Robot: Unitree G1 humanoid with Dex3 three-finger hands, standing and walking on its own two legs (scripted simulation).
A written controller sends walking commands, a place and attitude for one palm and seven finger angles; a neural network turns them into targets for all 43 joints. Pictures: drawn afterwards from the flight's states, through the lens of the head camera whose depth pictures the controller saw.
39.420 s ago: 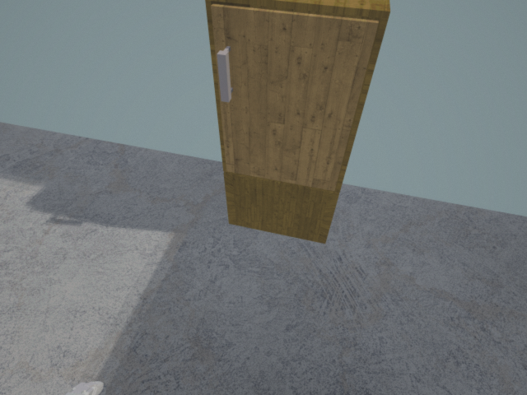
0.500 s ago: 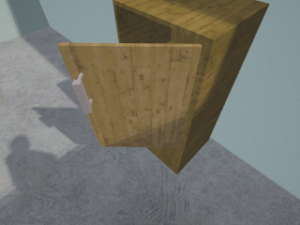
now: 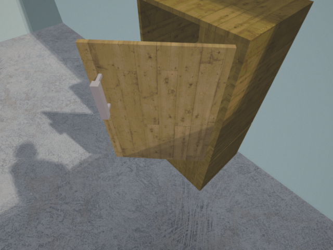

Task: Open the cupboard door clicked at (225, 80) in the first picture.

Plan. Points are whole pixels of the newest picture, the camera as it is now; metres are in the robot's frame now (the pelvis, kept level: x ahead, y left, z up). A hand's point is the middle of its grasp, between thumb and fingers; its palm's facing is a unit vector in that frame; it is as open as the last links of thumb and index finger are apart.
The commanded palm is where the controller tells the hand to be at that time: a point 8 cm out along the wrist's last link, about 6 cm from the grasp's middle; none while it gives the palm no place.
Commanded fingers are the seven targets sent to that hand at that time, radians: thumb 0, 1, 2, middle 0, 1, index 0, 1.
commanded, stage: shuffle to correct the standing spot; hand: left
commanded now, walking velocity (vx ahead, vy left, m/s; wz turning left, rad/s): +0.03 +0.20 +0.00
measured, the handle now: (102, 97) +0.54 +0.25 +0.03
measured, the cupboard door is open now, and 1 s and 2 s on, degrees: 43 43 43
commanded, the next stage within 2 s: come to a stop and stand still in 0.04 s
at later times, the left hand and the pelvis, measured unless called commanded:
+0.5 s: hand out of the picture +0.07 +0.22 -0.17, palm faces +0.03 -0.98 -0.19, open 7.3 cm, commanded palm none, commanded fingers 0.00 0.90 0.90 -0.20 -0.30 -0.20 -0.30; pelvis +0.00 +0.05 +0.00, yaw +0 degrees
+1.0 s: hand out of the picture +0.00 +0.17 -0.17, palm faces +0.01 -0.98 -0.20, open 7.3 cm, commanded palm none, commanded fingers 0.00 0.90 0.90 -0.20 -0.30 -0.20 -0.30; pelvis +0.00 +0.00 +0.00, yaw -1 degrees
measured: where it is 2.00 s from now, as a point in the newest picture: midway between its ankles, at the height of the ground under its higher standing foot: outside the picture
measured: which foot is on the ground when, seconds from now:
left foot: down 0.00-1.00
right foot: down 0.00-0.16, up 0.18-0.52, down 0.54-1.00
